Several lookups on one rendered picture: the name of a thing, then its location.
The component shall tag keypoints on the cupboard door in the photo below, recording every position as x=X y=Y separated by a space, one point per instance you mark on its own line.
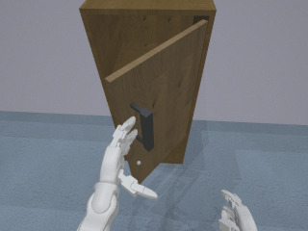
x=163 y=81

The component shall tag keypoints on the robot left forearm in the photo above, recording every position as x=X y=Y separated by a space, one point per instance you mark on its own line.
x=102 y=208

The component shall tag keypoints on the handle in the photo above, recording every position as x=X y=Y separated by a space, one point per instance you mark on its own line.
x=147 y=127

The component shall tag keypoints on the right robot hand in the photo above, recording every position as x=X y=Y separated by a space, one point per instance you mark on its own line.
x=238 y=220

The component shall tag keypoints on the left robot hand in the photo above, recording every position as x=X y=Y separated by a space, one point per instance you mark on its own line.
x=113 y=160

